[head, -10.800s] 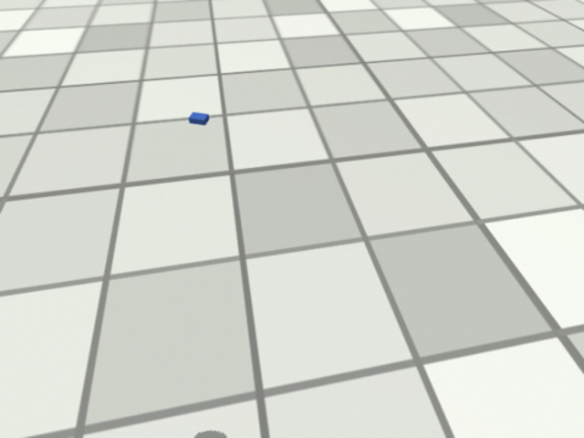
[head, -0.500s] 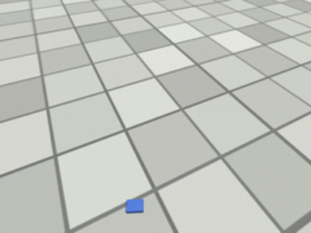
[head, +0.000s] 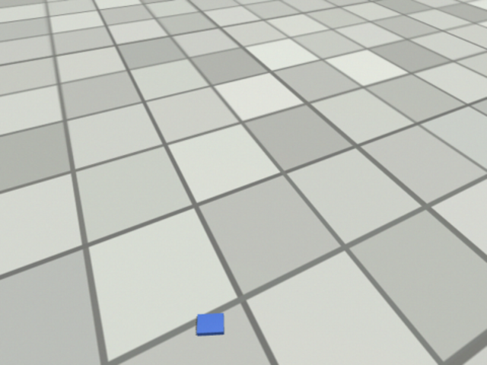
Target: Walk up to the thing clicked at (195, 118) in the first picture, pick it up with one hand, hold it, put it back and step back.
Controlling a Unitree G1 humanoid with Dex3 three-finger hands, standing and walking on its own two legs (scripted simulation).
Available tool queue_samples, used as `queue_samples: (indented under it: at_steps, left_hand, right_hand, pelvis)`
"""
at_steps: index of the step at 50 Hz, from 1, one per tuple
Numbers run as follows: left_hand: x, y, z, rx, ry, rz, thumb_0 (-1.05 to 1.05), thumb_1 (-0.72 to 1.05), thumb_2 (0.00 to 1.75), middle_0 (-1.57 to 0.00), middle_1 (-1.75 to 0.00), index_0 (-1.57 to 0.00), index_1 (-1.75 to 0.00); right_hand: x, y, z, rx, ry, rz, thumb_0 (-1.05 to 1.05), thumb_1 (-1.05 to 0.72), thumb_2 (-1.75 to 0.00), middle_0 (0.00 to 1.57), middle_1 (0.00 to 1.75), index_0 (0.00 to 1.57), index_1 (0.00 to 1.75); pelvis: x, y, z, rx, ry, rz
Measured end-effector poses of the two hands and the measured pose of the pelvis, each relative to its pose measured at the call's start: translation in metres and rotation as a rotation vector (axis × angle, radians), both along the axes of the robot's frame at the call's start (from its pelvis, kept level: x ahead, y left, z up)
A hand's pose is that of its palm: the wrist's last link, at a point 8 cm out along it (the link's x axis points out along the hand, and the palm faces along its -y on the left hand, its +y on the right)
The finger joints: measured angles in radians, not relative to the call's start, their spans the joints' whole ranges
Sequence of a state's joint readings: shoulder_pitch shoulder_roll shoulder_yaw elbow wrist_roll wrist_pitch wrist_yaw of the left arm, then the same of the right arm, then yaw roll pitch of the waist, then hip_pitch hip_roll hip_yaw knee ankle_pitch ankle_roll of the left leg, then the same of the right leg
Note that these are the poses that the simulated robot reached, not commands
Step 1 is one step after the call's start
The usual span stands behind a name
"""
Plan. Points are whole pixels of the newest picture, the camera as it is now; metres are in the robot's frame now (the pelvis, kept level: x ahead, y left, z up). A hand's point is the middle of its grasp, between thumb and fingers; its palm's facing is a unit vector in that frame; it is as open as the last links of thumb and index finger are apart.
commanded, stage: stand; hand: left
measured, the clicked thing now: (210, 324) +0.43 +0.12 -0.77
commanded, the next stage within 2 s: walk up in 0.62 s
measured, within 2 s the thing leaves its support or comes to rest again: neither
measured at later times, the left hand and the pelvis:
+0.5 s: hand out of the picture +0.06 +0.25 -0.16, palm faces -0.03 -0.94 -0.34, open 7.4 cm; pelvis +0.00 +0.00 +0.00, yaw +0 degrees
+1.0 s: hand out of the picture +0.06 +0.20 -0.17, palm faces -0.07 -0.92 -0.38, open 7.4 cm; pelvis -0.03 -0.08 -0.02, yaw -2 degrees
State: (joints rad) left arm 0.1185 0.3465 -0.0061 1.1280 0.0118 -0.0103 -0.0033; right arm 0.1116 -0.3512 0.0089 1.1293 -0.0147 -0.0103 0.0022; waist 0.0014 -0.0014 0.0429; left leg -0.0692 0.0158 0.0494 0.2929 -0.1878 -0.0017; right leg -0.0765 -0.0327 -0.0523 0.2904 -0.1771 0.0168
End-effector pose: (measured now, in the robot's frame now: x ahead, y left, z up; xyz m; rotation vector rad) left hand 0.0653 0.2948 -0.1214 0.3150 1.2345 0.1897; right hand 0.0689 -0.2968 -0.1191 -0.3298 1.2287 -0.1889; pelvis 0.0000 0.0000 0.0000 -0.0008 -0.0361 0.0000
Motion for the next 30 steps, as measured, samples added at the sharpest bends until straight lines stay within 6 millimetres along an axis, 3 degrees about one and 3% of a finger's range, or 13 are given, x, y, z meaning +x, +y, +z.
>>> queue_samples:
  at_steps: [30]
  left_hand:
    - [-0.0060, 0.0023, -0.0009, 0.001, 0.013, 0.001, 0.01, 0.90, 0.90, -0.21, -0.30, -0.20, -0.30]
  right_hand:
    - [-0.0038, 0.0025, -0.0015, 0.003, 0.015, -0.001, 0.00, -0.90, -0.89, 0.20, 0.30, 0.20, 0.30]
  pelvis:
    - [-0.0012, 0.0023, -0.0001, 0.000, 0.002, 0.004]
